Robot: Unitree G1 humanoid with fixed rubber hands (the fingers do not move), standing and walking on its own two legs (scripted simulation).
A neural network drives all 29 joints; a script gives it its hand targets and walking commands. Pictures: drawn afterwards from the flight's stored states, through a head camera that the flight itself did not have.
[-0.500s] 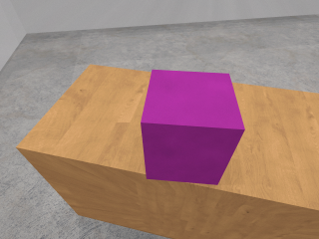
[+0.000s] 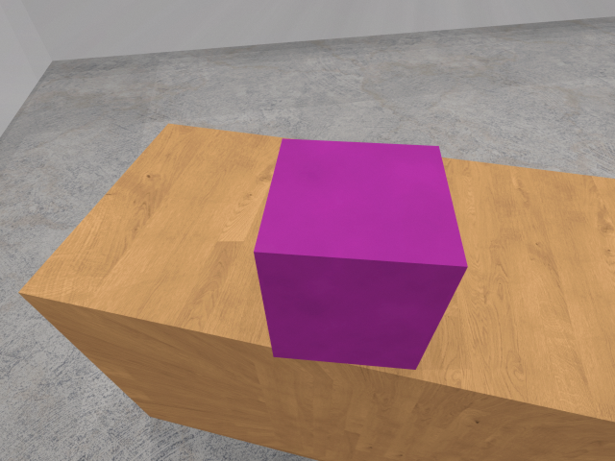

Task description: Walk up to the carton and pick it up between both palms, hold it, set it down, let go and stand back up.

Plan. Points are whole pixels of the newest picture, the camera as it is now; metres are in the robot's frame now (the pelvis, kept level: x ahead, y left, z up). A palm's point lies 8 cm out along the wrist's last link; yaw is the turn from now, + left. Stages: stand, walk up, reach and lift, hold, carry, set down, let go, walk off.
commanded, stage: stand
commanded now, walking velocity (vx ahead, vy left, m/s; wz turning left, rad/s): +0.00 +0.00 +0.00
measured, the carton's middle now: (351, 257) +0.39 -0.02 +0.05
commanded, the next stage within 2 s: none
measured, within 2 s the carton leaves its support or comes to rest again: neither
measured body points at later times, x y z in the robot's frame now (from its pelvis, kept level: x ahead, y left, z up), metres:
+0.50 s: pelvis +0.01 -0.01 +0.00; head +0.03 -0.01 +0.45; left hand -0.03 +0.19 -0.16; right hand +0.00 -0.22 -0.17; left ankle +0.03 +0.17 -0.73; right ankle -0.04 -0.08 -0.73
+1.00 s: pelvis +0.03 -0.02 +0.00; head +0.05 -0.01 +0.45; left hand +0.00 +0.19 -0.16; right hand +0.02 -0.22 -0.17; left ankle +0.03 +0.17 -0.73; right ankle -0.04 -0.08 -0.73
